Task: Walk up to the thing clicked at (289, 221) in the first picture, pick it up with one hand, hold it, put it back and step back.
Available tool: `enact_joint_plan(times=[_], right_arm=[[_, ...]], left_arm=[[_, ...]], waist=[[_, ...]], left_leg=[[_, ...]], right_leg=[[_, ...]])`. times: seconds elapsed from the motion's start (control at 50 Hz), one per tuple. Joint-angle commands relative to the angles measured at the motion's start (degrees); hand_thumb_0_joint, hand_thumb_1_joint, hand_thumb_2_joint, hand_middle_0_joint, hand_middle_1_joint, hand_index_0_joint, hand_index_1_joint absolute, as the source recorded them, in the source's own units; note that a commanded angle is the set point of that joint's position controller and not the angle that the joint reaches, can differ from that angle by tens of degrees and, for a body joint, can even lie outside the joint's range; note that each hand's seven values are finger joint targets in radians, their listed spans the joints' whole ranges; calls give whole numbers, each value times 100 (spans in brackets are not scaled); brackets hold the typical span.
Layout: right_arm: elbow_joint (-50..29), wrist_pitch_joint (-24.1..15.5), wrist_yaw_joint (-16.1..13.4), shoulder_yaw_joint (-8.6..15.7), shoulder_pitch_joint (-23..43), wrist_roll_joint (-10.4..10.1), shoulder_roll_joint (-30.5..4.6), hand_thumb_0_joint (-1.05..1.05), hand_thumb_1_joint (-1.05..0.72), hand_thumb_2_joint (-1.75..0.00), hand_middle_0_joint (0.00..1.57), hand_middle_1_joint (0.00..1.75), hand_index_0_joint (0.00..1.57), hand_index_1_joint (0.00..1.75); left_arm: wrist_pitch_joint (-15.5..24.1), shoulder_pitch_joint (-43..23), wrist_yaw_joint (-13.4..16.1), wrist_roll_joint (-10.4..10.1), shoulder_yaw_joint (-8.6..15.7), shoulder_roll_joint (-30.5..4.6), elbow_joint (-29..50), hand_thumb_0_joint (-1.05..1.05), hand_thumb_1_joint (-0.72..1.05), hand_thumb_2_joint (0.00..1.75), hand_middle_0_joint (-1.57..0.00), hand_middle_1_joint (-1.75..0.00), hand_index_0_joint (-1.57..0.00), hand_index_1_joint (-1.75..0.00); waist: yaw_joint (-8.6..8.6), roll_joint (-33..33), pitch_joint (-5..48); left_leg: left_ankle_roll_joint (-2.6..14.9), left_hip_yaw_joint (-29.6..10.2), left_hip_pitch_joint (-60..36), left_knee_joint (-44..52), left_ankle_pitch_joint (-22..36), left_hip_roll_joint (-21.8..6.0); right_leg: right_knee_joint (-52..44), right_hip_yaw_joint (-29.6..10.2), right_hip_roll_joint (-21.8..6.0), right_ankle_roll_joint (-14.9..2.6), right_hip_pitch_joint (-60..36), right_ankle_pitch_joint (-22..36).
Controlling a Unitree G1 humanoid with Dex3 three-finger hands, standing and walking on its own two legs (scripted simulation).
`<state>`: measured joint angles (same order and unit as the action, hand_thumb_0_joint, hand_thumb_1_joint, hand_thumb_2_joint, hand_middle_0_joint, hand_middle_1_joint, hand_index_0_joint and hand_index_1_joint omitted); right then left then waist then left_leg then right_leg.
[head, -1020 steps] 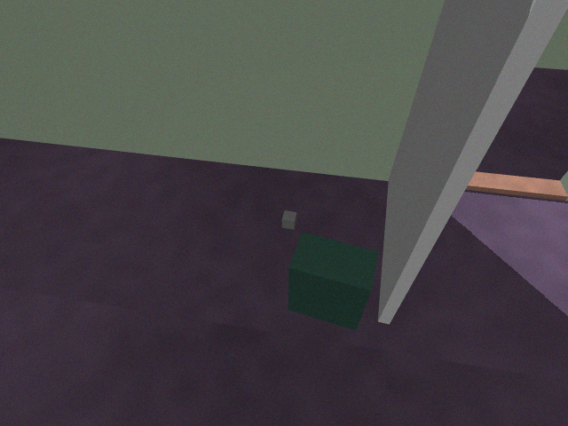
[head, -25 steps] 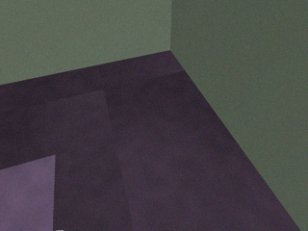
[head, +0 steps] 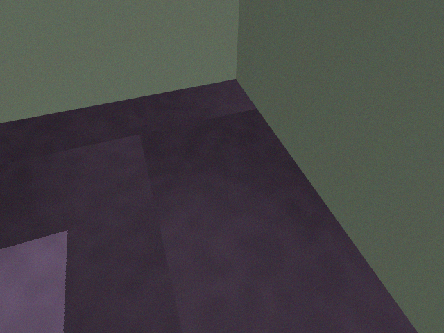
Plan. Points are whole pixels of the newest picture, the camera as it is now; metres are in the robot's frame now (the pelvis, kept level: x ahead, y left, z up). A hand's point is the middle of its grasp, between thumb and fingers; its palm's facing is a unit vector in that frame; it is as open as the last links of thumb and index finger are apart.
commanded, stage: stand
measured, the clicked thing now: out of the picture -1.04 -0.87 -0.75
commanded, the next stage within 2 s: walk up in 0.76 s
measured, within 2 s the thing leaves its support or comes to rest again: neither
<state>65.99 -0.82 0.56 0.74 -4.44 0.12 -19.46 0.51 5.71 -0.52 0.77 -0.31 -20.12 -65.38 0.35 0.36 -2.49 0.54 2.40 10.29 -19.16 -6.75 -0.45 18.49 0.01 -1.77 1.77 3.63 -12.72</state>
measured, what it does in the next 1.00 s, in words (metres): stands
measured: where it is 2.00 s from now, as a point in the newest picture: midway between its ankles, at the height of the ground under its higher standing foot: outside the picture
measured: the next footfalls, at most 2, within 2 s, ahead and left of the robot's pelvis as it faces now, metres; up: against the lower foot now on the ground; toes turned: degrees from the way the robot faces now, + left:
right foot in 1.46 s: -0.03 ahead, -0.06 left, +0.00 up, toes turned -41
left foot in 1.78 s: +0.17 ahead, +0.11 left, +0.00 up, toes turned -49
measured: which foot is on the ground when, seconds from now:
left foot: down 0.00-1.00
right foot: down 0.00-1.00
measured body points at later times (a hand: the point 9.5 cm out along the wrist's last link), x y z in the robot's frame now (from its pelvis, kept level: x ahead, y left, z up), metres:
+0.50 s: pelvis +0.00 +0.00 +0.00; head +0.01 +0.00 +0.45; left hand +0.06 +0.30 -0.14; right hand +0.08 -0.30 -0.13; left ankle +0.04 +0.11 -0.75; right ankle -0.03 -0.14 -0.75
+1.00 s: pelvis +0.00 +0.05 -0.02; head +0.06 +0.03 +0.42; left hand +0.11 +0.35 -0.14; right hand +0.10 -0.31 -0.12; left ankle +0.04 +0.12 -0.75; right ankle -0.03 -0.14 -0.75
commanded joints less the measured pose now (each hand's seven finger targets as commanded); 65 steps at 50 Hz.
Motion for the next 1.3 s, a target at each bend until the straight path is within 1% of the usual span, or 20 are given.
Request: enact_joint_plan(times=[0.0, 0.08, 0.16, 0.32, 0.5, 0.72, 0.74, 0.78, 0.84, 0.88, 0.9, 0.94, 0.96, 0.98, 1.0, 1.02, 1.06, 1.12, 1.24, 1.28], right_arm=[[-347, -139, -74, 200, 374, 5, -1245, 0, -90, -90, 20, 30, 20, 30], [-319, -114, -65, 199, 365, 13, -1251, 0, -90, -90, 20, 30, 20, 30], [-340, -128, -58, 196, 412, 14, -1249, 0, -90, -90, 20, 30, 20, 30], [-321, -99, -54, 178, 374, 14, -1274, 0, -90, -90, 20, 30, 20, 30], [-318, -132, -69, 157, 284, 26, -1242, 0, -90, -90, 20, 30, 20, 30], [-315, -126, -78, 156, 251, 19, -1280, 0, -90, -90, 20, 30, 20, 30], [-963, -7, -2, 682, 649, 166, -2061, 0, -90, -90, 20, 30, 20, 30], [-1308, 97, 48, 678, 721, 137, -1685, 0, -90, -90, 20, 30, 20, 30], [-1710, 173, 184, 747, 593, 84, -1546, 0, -90, -90, 20, 30, 20, 30], [-1971, 225, 248, 778, 522, 87, -1463, 0, -90, -90, 20, 30, 20, 30], [-2041, 242, 270, 783, 424, 110, -1461, 0, -90, -90, 20, 30, 20, 30], [-2160, 220, 257, 886, 158, 120, -1640, 0, -90, -90, 20, 30, 20, 30], [-2143, 209, 228, 973, -242, 127, -1892, 0, -90, -90, 20, 30, 20, 30], [-2269, 212, 184, 962, -157, 118, -1907, 0, -90, -90, 20, 30, 20, 30], [-2428, 244, 158, 969, -92, 134, -1846, 0, -90, -90, 20, 30, 20, 30], [-2538, 255, 149, 988, 2, 123, -1850, 0, -90, -90, 20, 30, 20, 30], [-2629, 249, 151, 948, 166, 138, -1595, 0, -90, -90, 20, 30, 20, 30], [-2765, 171, 114, 882, 191, 101, -1434, 0, -90, -90, 20, 30, 20, 30], [-2969, 86, 136, 935, -353, 86, -1630, 0, -90, -90, 20, 30, 20, 30], [-3006, 68, 117, 949, -481, 99, -1640, 0, -90, -90, 20, 30, 20, 30]], left_arm=[[162, -214, 105, -18, 234, -1211, 312, 0, 90, 90, -20, -30, -20, -30], [135, -154, 95, -17, 252, -1219, 275, 0, 90, 90, -20, -30, -20, -30], [150, -114, 99, -5, 254, -1201, 296, 0, 90, 90, -20, -30, -20, -30], [132, -53, 96, -1, 258, -1173, 304, 0, 90, 90, -20, -30, -20, -30], [136, -50, 106, -17, 275, -1210, 366, 0, 90, 90, -20, -30, -20, -30], [109, -19, 103, -22, 266, -1186, 374, 0, 90, 90, -20, -30, -20, -30], [-13, 532, 167, 44, 445, -1641, 903, 0, 90, 90, -20, -30, -20, -30], [-10, 847, 249, 85, 516, -1726, 1035, 0, 90, 90, -20, -30, -20, -30], [80, 748, 273, 182, 636, -1941, 1622, 0, 90, 90, -20, -30, -20, -30], [111, 724, 295, 235, 668, -1945, 1938, 0, 90, 90, -20, -30, -20, -30], [127, 722, 314, 237, 697, -1976, 2074, 0, 90, 90, -20, -30, -20, -30], [141, 726, 338, 183, 677, -1807, 2333, 0, 90, 90, -20, -30, -20, -30], [140, 492, 364, 146, 595, -1482, 2518, 0, 90, 90, -20, -30, -20, -30], [99, 589, 415, 141, 558, -1161, 2520, 0, 90, 90, -20, -30, -20, -30], [42, 993, 425, 176, 587, -1324, 2448, 0, 90, 90, -20, -30, -20, -30], [-13, 1316, 401, 162, 563, -1345, 2426, 0, 90, 90, -20, -30, -20, -30], [-104, 1245, 279, 146, 596, -1454, 2371, 0, 90, 90, -20, -30, -20, -30], [-173, 1691, 56, 71, 618, -1379, 2292, 0, 90, 90, -20, -30, -20, -30], [-210, 1247, -101, 92, 642, -1412, 2684, 0, 90, 90, -20, -30, -20, -30], [-227, 1101, -124, 99, 678, -1483, 2719, 0, 90, 90, -20, -30, -20, -30]], waist=[[24, -36, 525], [48, -26, 273], [27, -27, 377], [33, -49, 221], [13, -43, 503], [-13, -59, 400], [9, -534, 0], [-96, -238, -63], [-61, 852, 421], [32, 1216, 499], [109, 1246, 540], [305, 733, 852], [584, -201, 1257], [524, -1182, 1242], [450, -809, 1133], [289, -758, 817], [162, -636, 29], [17, -870, -4], [241, -757, -14], [273, -550, -147]], left_leg=[[62, -720, -694, 174, 759, -781], [42, -767, -554, 354, 2, -753], [57, -749, -634, 279, 385, -762], [65, -796, -427, 383, -132, -721], [81, -736, -603, 205, 788, -770], [77, -744, -588, 247, 770, -764], [63, 27, -855, -897, 429, -494], [180, -239, -277, -1325, -109, -459], [107, -724, 316, -1952, -1047, -297], [136, -995, 652, -2277, -2227, -115], [122, -1031, 790, -2184, -2304, -46], [271, -1258, -138, -1278, -1095, -375], [521, -1805, -1527, -580, 358, -1184], [895, -2127, -1868, -422, 1749, -2248], [1022, -2076, -1562, -367, 1609, -2438], [1053, -2044, -1051, -119, 1123, -2527], [515, -1463, -296, 339, 224, -1980], [217, -361, -386, 138, 80, -1332], [497, -72, -573, 167, -87, -1900], [314, 52, -295, 231, -136, -1986]], right_leg=[[-411, -465, -600, -215, 387, 775], [-457, -484, -573, -246, 549, 331], [-470, -484, -596, -250, 496, 524], [-519, -467, -576, -250, 545, 239], [-428, -451, -623, -249, 291, 799], [-441, -430, -623, -250, 269, 699], [167, -1236, -630, -477, 1394, 1999], [533, -1574, -798, -729, 1494, 1978], [637, -2748, -1134, -1265, 1123, 2506], [806, -3155, -1210, -1417, 1069, 2802], [893, -3252, -1214, -1394, 926, 2938], [1548, -2648, -654, -970, 1469, 2658], [2316, -1509, 90, -414, 2529, 1525], [3159, -394, 580, -148, 3047, -1723], [3638, -445, 224, -136, 3051, -2139], [3958, -363, 143, -157, 2935, -2122], [4046, -349, -27, -250, 2827, -1599], [3903, -74, -91, -244, 2711, -704], [2824, 206, -302, -108, 2409, -589], [2660, 285, -276, -153, 2256, -571]])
